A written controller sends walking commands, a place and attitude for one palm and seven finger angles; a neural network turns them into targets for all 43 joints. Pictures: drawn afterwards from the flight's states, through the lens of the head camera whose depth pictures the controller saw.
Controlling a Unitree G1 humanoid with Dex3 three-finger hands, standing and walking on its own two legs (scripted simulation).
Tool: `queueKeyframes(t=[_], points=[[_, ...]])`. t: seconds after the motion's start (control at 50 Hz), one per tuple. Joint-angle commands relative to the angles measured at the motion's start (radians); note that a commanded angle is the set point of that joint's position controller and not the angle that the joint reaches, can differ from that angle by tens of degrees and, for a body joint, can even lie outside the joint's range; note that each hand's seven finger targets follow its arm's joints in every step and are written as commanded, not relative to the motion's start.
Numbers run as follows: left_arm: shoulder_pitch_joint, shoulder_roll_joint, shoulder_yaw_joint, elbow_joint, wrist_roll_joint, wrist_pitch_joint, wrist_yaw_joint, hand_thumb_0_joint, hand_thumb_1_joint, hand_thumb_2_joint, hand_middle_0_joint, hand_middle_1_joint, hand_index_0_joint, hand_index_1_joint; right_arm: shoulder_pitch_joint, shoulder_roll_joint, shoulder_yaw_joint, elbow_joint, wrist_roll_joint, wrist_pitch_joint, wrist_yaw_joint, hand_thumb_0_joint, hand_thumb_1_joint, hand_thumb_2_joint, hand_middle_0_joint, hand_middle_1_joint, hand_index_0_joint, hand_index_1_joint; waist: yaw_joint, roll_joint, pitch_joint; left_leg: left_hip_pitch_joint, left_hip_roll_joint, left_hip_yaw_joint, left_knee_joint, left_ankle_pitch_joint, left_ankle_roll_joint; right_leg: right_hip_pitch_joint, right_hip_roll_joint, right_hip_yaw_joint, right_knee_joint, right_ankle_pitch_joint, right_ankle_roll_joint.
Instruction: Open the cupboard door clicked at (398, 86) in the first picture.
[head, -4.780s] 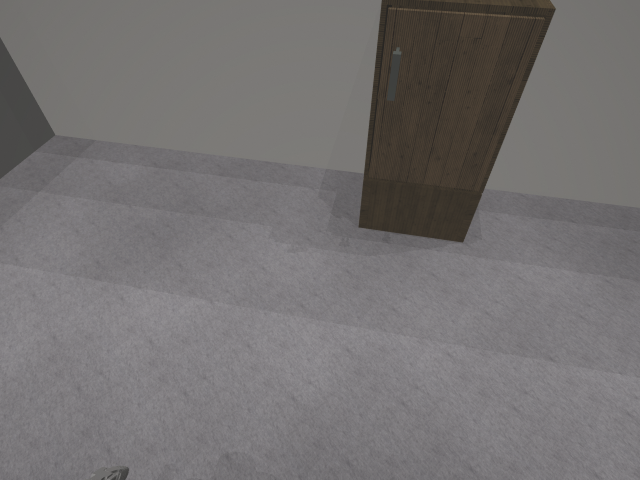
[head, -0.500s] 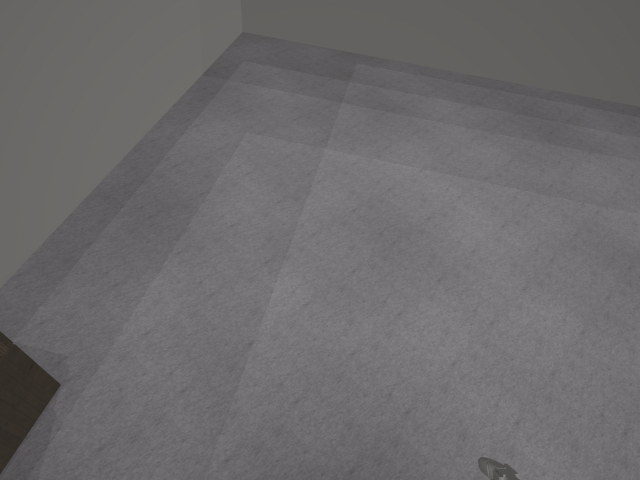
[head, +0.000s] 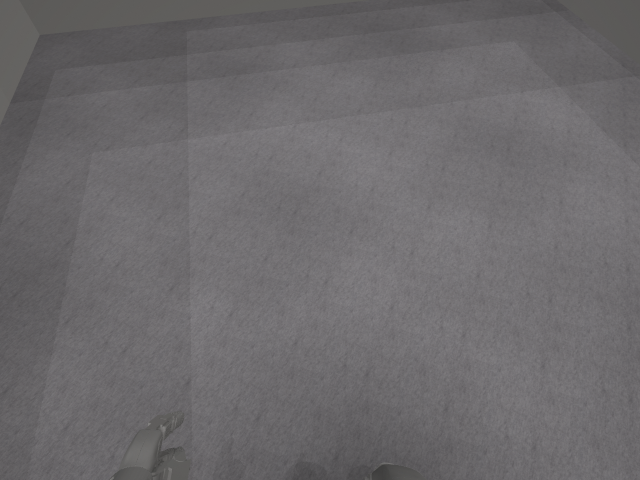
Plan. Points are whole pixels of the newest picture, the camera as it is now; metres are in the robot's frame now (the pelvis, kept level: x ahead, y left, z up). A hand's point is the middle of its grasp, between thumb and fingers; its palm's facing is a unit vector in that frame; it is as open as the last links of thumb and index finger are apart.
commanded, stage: turn to face it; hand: left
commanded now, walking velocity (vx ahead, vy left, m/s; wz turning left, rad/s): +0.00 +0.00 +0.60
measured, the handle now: out of the picture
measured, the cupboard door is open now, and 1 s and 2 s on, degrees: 0 0 0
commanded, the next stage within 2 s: none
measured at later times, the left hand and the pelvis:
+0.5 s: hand out of the picture +0.05 +0.25 -0.17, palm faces +0.24 -0.95 -0.20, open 7.4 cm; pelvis +0.03 +0.04 +0.01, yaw +12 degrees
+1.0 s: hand out of the picture +0.05 +0.20 -0.12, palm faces +0.48 -0.83 -0.28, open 7.4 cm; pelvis +0.04 -0.03 +0.02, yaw +30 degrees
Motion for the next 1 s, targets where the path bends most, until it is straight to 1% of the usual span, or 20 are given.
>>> queueKeyframes(t=[0.0, 0.04, 0.08, 0.16, 0.22, 0.3, 0.32, 0.34, 0.36, 0.38, 0.44, 0.5, 0.74, 0.82, 0.86, 0.88, 0.9, 0.92, 0.94, 0.98], points=[[0.216, 0.184, 0.033, 0.018, -0.013, -0.014, 0.05, 0.0, 0.9, 0.9, -0.2, -0.3, -0.2, -0.3, -0.077, -0.066, -0.004, -0.101, 0.004, -0.009, -0.019, 0.0, -0.9, -0.9, 0.2, 0.3, 0.2, 0.3, 0.121, -0.192, -0.271, -0.334, -0.047, -0.284, 0.4, -0.032, -0.005, 0.385, -0.362, 0.356, -0.248, 0.774, -0.183], [0.093, 0.117, -0.004, 0.002, -0.008, -0.022, 0.052, 0.0, 0.9, 0.9, -0.2, -0.3, -0.2, -0.3, -0.018, -0.044, 0.005, -0.045, -0.006, 0.006, -0.015, 0.0, -0.9, -0.9, 0.2, 0.3, 0.2, 0.3, 0.041, -0.099, -0.162, -0.248, -0.045, -0.282, 0.303, 0.082, -0.01, 0.188, -0.286, 0.193, -0.29, 0.649, -0.127], [0.047, 0.101, -0.021, 0.005, -0.007, -0.029, 0.048, 0.0, 0.9, 0.9, -0.2, -0.3, -0.2, -0.3, 0.035, -0.026, 0.013, -0.01, -0.003, 0.019, -0.011, 0.0, -0.9, -0.9, 0.2, 0.3, 0.2, 0.3, 0.011, -0.134, -0.127, -0.157, -0.058, -0.264, 0.16, 0.11, -0.012, 0.088, -0.253, 0.096, -0.318, 0.549, -0.102], [0.077, 0.116, -0.006, 0.02, -0.004, -0.016, 0.048, 0.0, 0.9, 0.9, -0.2, -0.3, -0.2, -0.3, -0.029, -0.034, 0.006, -0.03, -0.003, 0.02, 0.002, 0.0, -0.9, -0.9, 0.2, 0.3, 0.2, 0.3, 0.048, -0.184, -0.072, -0.177, -0.081, -0.215, 0.064, 0.11, -0.015, 0.1, -0.287, 0.095, -0.353, 0.393, -0.116], [0.101, 0.139, 0.011, 0.026, 0.001, -0.01, 0.052, 0.0, 0.9, 0.9, -0.2, -0.3, -0.2, -0.3, -0.092, -0.033, 0.0, -0.064, -0.002, 0.012, 0.011, 0.0, -0.9, -0.9, 0.2, 0.3, 0.2, 0.3, 0.07, -0.175, -0.074, -0.183, -0.086, -0.194, -0.038, 0.096, -0.013, 0.148, -0.321, 0.088, -0.306, 0.422, -0.117], [0.099, 0.136, 0.023, 0.018, -0.002, 0.001, 0.051, 0.0, 0.9, 0.9, -0.2, -0.3, -0.2, -0.3, -0.067, -0.043, -0.012, -0.081, -0.006, 0.008, 0.02, 0.0, -0.9, -0.9, 0.2, 0.3, 0.2, 0.3, 0.043, -0.14, -0.101, -0.062, -0.099, -0.167, -0.26, 0.248, 0.003, 0.12, -0.309, 0.017, -0.187, 0.31, -0.045], [0.106, 0.119, 0.025, 0.009, -0.009, 0.007, 0.049, 0.0, 0.9, 0.9, -0.2, -0.3, -0.2, -0.3, -0.023, -0.078, -0.021, -0.078, -0.009, 0.002, 0.022, 0.0, -0.9, -0.9, 0.2, 0.3, 0.2, 0.3, 0.021, -0.032, -0.124, 0.029, -0.065, -0.221, -0.379, 0.384, 0.026, 0.053, -0.275, -0.019, -0.077, 0.197, 0.002], [0.132, 0.062, 0.022, -0.019, -0.017, 0.015, 0.044, 0.0, 0.9, 0.9, -0.2, -0.3, -0.2, -0.3, 0.017, -0.171, -0.04, -0.09, -0.017, -0.008, 0.021, 0.0, -0.9, -0.9, 0.2, 0.3, 0.2, 0.3, 0.011, 0.251, -0.143, 0.09, 0.14, -0.546, -0.496, 0.636, 0.131, -0.109, -0.142, -0.076, 0.126, -0.117, 0.087], [0.073, 0.043, 0.008, -0.058, -0.011, 0.019, 0.047, 0.0, 0.9, 0.9, -0.2, -0.3, -0.2, -0.3, 0.052, -0.225, -0.054, -0.088, -0.022, -0.008, 0.01, 0.0, -0.9, -0.9, 0.2, 0.3, 0.2, 0.3, -0.025, 0.32, -0.146, 0.091, 0.274, -0.747, -0.603, 0.737, 0.249, -0.202, -0.067, -0.004, 0.367, -0.392, 0.112], [0.04, 0.055, 0.016, -0.053, -0.003, 0.024, 0.049, 0.0, 0.9, 0.9, -0.2, -0.3, -0.2, -0.3, 0.055, -0.223, -0.056, -0.077, -0.02, -0.013, -0.003, 0.0, -0.9, -0.9, 0.2, 0.3, 0.2, 0.3, -0.024, 0.229, -0.169, 0.08, 0.242, -0.735, -0.604, 0.662, 0.243, -0.226, -0.073, 0.1, 0.485, -0.33, 0.096], [0.08, 0.07, 0.028, -0.015, -0.001, 0.016, 0.031, 0.0, 0.9, 0.9, -0.2, -0.3, -0.2, -0.3, -0.088, -0.166, -0.036, -0.127, -0.016, -0.026, -0.009, 0.0, -0.9, -0.9, 0.2, 0.3, 0.2, 0.3, 0.037, 0.079, -0.169, 0.082, 0.111, -0.553, -0.582, 0.589, 0.182, -0.248, -0.092, 0.135, 0.536, -0.107, 0.113], [0.116, 0.082, 0.031, 0.008, -0.004, 0.02, 0.028, 0.0, 0.9, 0.9, -0.2, -0.3, -0.2, -0.3, -0.1, -0.171, -0.035, -0.131, -0.008, -0.032, -0.011, 0.0, -0.9, -0.9, 0.2, 0.3, 0.2, 0.3, 0.044, 0.071, -0.19, 0.114, 0.065, -0.49, -0.581, 0.671, 0.178, -0.212, -0.09, 0.131, 0.487, -0.062, 0.13], [0.056, 0.109, 0.024, -0.046, -0.012, 0.026, 0.037, 0.0, 0.9, 0.9, -0.2, -0.3, -0.2, -0.3, -0.104, -0.232, -0.063, -0.144, -0.014, -0.006, 0.006, 0.0, -0.9, -0.9, 0.2, 0.3, 0.2, 0.3, 0.014, 0.114, -0.16, 0.078, 0.039, -0.66, -0.585, 0.503, 0.223, -0.135, -0.046, 0.143, 0.249, -0.135, 0.141], [0.113, 0.102, 0.017, -0.059, -0.018, 0.02, 0.042, 0.0, 0.9, 0.9, -0.2, -0.3, -0.2, -0.3, -0.158, -0.246, -0.071, -0.172, -0.017, 0.005, 0.011, 0.0, -0.9, -0.9, 0.2, 0.3, 0.2, 0.3, 0.039, 0.134, -0.175, -0.022, 0.01, -0.715, -0.555, 0.486, 0.216, 0.023, -0.005, 0.138, 0.051, -0.135, 0.116], [0.194, 0.115, 0.022, -0.048, -0.02, 0.014, 0.045, 0.0, 0.9, 0.9, -0.2, -0.3, -0.2, -0.3, -0.2, -0.239, -0.075, -0.19, -0.013, 0.011, 0.016, 0.0, -0.9, -0.9, 0.2, 0.3, 0.2, 0.3, 0.079, 0.117, -0.178, -0.128, -0.04, -0.703, -0.521, 0.402, 0.173, 0.181, 0.008, 0.118, -0.132, -0.023, 0.103], [0.24, 0.143, 0.029, -0.044, -0.015, 0.006, 0.048, 0.0, 0.9, 0.9, -0.2, -0.3, -0.2, -0.3, -0.211, -0.212, -0.073, -0.2, -0.006, 0.014, 0.02, 0.0, -0.9, -0.9, 0.2, 0.3, 0.2, 0.3, 0.103, 0.057, -0.175, -0.238, -0.089, -0.657, -0.449, 0.308, 0.127, 0.306, -0.039, 0.147, -0.291, 0.028, 0.088], [0.25, 0.242, 0.047, -0.058, 0.004, -0.008, 0.056, 0.0, 0.9, 0.9, -0.2, -0.3, -0.2, -0.3, -0.185, -0.137, -0.065, -0.215, 0.003, 0.017, 0.025, 0.0, -0.9, -0.9, 0.2, 0.3, 0.2, 0.3, 0.108, -0.229, -0.169, -0.43, -0.221, -0.488, -0.189, 0.103, 0.038, 0.408, -0.303, 0.444, -0.477, -0.137, 0.001], [0.19, 0.28, 0.039, -0.088, 0.001, 0.0, 0.055, 0.0, 0.9, 0.9, -0.2, -0.3, -0.2, -0.3, -0.186, -0.14, -0.064, -0.232, -0.011, 0.014, 0.023, 0.0, -0.9, -0.9, 0.2, 0.3, 0.2, 0.3, 0.091, -0.323, -0.124, -0.453, -0.265, -0.37, 0.047, -0.025, 0.003, 0.246, -0.486, 0.565, -0.509, -0.143, -0.081], [0.129, 0.238, 0.038, -0.106, -0.006, -0.003, 0.057, 0.0, 0.9, 0.9, -0.2, -0.3, -0.2, -0.3, -0.195, -0.17, -0.069, -0.221, -0.021, 0.023, 0.026, 0.0, -0.9, -0.9, 0.2, 0.3, 0.2, 0.3, 0.068, -0.245, -0.116, -0.4, -0.212, -0.396, 0.173, 0.017, 0.013, 0.148, -0.442, 0.49, -0.495, -0.109, -0.091], [0.055, 0.174, 0.018, -0.114, -0.007, -0.013, 0.051, 0.0, 0.9, 0.9, -0.2, -0.3, -0.2, -0.3, -0.177, -0.166, -0.068, -0.182, -0.02, 0.032, 0.038, 0.0, -0.9, -0.9, 0.2, 0.3, 0.2, 0.3, 0.028, -0.21, -0.042, -0.386, -0.174, -0.359, 0.308, 0.128, -0.001, 0.09, -0.334, 0.318, -0.438, 0.047, -0.062]])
